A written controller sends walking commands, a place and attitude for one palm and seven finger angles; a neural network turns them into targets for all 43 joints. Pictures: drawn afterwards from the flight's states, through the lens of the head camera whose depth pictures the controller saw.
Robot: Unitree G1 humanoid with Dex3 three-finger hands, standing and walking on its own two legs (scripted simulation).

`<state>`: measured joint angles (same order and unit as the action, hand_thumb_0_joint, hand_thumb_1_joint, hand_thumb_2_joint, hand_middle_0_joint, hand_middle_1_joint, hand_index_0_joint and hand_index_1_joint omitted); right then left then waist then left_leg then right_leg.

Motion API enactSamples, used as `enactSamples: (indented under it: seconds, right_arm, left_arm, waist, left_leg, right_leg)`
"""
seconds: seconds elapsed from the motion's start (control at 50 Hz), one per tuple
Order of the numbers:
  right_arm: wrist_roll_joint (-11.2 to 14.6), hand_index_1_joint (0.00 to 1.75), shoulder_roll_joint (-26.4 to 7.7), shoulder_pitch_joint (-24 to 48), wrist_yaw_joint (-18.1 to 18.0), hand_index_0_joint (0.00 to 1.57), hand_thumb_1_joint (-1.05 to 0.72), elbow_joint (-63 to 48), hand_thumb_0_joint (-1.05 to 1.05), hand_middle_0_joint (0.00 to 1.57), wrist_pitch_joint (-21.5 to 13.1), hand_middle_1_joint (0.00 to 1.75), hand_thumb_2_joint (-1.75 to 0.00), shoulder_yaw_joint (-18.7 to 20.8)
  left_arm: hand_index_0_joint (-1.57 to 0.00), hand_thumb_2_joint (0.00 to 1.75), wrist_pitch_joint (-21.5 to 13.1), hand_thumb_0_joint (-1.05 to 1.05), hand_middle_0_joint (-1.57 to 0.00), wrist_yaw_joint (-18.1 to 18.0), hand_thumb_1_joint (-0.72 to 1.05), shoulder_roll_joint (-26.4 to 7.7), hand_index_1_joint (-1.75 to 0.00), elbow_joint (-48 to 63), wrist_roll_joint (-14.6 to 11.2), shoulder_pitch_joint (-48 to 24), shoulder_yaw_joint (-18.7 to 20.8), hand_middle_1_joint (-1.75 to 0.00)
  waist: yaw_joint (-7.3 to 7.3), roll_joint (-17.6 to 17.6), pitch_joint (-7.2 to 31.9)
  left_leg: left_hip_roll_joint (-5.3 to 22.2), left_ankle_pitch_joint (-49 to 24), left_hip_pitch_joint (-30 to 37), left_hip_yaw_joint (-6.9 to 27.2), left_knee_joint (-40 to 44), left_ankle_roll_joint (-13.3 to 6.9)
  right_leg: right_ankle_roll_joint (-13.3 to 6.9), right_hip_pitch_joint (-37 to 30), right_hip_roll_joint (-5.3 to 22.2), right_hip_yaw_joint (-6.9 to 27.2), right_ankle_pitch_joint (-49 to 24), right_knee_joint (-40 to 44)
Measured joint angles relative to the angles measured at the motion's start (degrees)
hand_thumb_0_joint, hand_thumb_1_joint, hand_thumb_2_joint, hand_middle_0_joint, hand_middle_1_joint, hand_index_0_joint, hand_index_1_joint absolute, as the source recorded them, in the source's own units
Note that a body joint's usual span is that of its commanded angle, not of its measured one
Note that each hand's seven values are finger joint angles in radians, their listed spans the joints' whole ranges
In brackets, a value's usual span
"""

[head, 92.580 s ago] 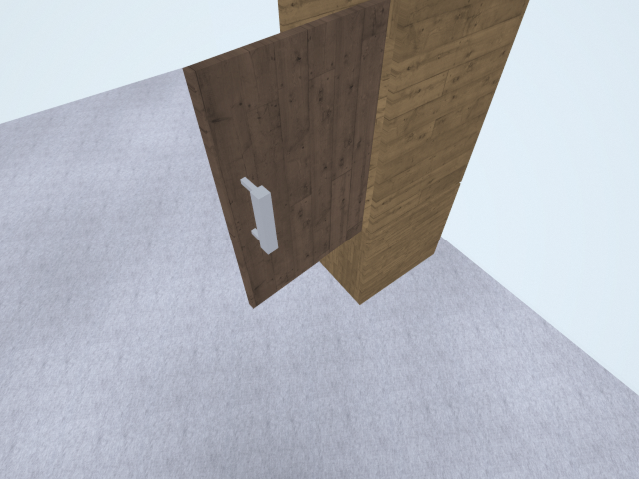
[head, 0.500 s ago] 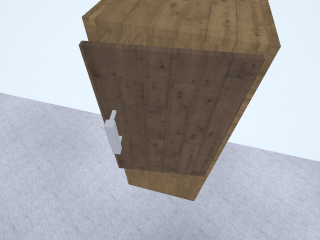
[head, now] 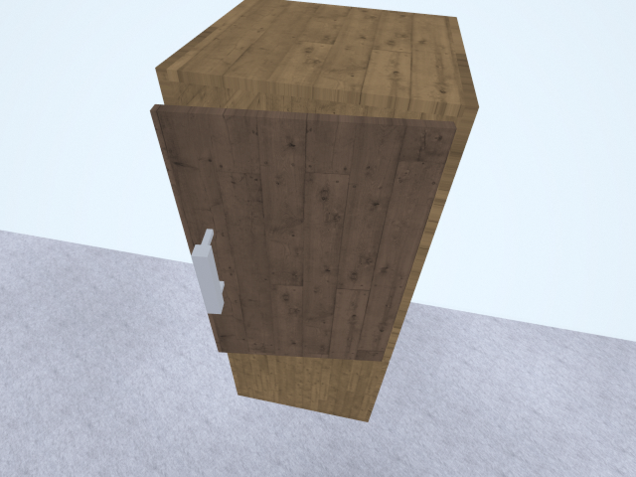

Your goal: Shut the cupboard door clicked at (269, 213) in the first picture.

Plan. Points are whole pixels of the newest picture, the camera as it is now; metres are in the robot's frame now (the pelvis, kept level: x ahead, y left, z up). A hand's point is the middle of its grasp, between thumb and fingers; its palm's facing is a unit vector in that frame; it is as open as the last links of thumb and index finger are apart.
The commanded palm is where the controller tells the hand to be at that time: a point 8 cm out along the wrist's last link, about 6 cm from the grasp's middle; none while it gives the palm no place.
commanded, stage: come to a stop and stand still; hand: left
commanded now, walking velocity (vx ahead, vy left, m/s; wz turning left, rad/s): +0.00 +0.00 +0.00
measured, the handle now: (212, 271) +0.44 +0.19 -0.02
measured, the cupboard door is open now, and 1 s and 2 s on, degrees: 8 8 8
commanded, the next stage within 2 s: look again from close up in 1.12 s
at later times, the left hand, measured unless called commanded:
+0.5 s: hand out of the picture +0.02 +0.23 -0.17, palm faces +0.00 -0.98 -0.22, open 7.4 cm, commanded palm none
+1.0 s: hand out of the picture +0.03 +0.23 -0.18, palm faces +0.01 -0.99 -0.16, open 7.4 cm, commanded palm none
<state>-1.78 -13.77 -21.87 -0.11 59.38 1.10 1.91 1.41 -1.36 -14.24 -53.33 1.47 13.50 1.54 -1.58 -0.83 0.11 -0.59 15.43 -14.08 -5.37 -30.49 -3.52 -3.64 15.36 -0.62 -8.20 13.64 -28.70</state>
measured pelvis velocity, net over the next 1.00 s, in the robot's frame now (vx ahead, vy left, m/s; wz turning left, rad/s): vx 0.05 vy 0.07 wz -0.03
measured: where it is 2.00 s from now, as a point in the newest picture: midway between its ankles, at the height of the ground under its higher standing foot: outside the picture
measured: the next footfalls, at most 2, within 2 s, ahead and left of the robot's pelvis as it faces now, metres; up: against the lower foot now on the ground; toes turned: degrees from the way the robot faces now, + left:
none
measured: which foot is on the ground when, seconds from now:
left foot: down 0.00-1.00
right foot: down 0.00-1.00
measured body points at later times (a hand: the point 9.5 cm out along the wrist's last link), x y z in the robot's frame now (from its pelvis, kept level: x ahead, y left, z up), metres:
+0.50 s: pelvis +0.01 +0.04 +0.01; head +0.00 +0.05 +0.46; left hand +0.03 +0.28 -0.15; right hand +0.05 -0.21 -0.14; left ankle +0.04 +0.08 -0.74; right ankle +0.06 -0.08 -0.74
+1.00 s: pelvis +0.05 +0.07 +0.00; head +0.05 +0.09 +0.45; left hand +0.03 +0.28 -0.16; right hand +0.04 -0.15 -0.15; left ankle +0.04 +0.08 -0.74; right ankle +0.06 -0.08 -0.73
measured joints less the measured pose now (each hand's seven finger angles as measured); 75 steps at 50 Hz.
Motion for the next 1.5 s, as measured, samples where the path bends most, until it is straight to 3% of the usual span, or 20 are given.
enactSamples:
  seconds: [0.26,0.36,0.44,0.58,0.86,1.08,1.2,1.5]
  right_arm:
    - [0.7,0.29,-0.5,1.8,0.0,0.20,-0.90,3.3,0.01,0.20,-0.8,0.30,-0.90,-0.9]
    - [0.8,0.29,0.7,4.6,0.3,0.20,-0.90,3.0,0.01,0.20,-1.1,0.30,-0.90,-1.4]
    - [1.0,0.29,1.7,7.1,0.2,0.20,-0.90,2.9,0.01,0.20,-1.6,0.30,-0.90,-2.0]
    - [1.2,0.29,2.7,9.5,0.1,0.20,-0.90,2.9,0.01,0.20,-1.8,0.30,-0.90,-2.4]
    - [1.6,0.29,4.4,8.8,-1.5,0.20,-0.92,4.7,0.01,0.20,-1.9,0.30,-0.90,-2.2]
    - [1.6,0.29,7.4,3.9,-2.4,0.20,-0.91,6.8,0.01,0.20,-1.4,0.30,-0.90,-2.0]
    - [1.6,0.29,8.3,2.1,-2.4,0.20,-0.91,7.9,0.01,0.20,-1.3,0.30,-0.90,-1.9]
    - [1.6,0.29,8.5,2.7,-2.2,0.20,-0.91,8.1,0.01,0.20,-2.2,0.30,-0.90,-2.1]
  left_arm:
    - [-0.20,0.90,-0.8,0.00,-0.20,0.7,0.91,0.3,-0.30,-4.5,-0.3,2.0,-1.1,-0.30]
    - [-0.20,0.90,-0.5,0.00,-0.20,0.4,0.91,1.0,-0.30,-6.5,-0.1,3.4,-1.6,-0.30]
    - [-0.20,0.90,-1.2,0.00,-0.20,0.1,0.91,1.4,-0.30,-7.1,-0.2,3.6,-1.9,-0.30]
    - [-0.20,0.90,-1.3,0.00,-0.20,-0.3,0.91,3.2,-0.30,-7.9,0.0,4.3,-2.7,-0.30]
    - [-0.20,0.90,-0.4,0.00,-0.20,-1.4,0.91,6.3,-0.30,-9.5,-0.4,5.5,-3.1,-0.30]
    - [-0.20,0.90,0.7,0.00,-0.20,-2.2,0.91,6.4,-0.30,-9.3,-0.6,5.2,-1.9,-0.30]
    - [-0.19,0.90,0.3,0.00,-0.20,-2.3,0.91,7.1,-0.30,-9.4,-0.7,5.6,-1.7,-0.30]
    - [-0.20,0.90,-0.9,0.00,-0.20,-1.8,0.92,9.8,-0.30,-10.7,-0.6,6.4,-2.5,-0.30]
  waist:
    - [0.64,0.3,-1.8]
    - [1.24,0.8,0.0]
    - [2.07,0.3,-0.3]
    - [2.90,0.3,-0.1]
    - [2.77,-0.9,-2.1]
    - [1.91,-1.1,-2.6]
    - [1.65,0.3,-2.1]
    - [1.76,-0.3,-1.8]
  left_leg:
    - [-1.6,-4.7,1.4,-0.8,4.8,-0.7]
    - [-1.7,-3.6,2.2,-0.8,5.6,-1.1]
    - [-2.4,-4.5,3.1,-1.2,6.7,-2.1]
    - [-3.9,-4.7,5.0,-1.2,9.5,-3.0]
    - [-6.0,-3.7,8.5,-2.0,11.9,-4.5]
    - [-7.6,-2.8,10.6,-2.5,12.4,-4.8]
    - [-6.7,-2.1,10.5,-2.6,11.8,-4.3]
    - [-4.6,-1.7,9.3,-2.0,10.8,-3.3]
  right_leg:
    - [0.9,-0.9,0.9,1.2,-6.2,4.3]
    - [1.8,-1.7,0.8,1.6,-3.8,5.1]
    - [2.3,-2.4,1.4,2.1,-6.7,6.1]
    - [3.7,-3.5,2.6,2.3,-5.8,6.9]
    - [5.8,-5.0,4.4,3.6,-3.3,5.5]
    - [5.1,-4.5,5.2,6.2,0.4,0.7]
    - [5.9,-5.2,4.3,6.1,-0.2,2.1]
    - [4.5,-5.8,2.2,5.2,-1.4,4.8]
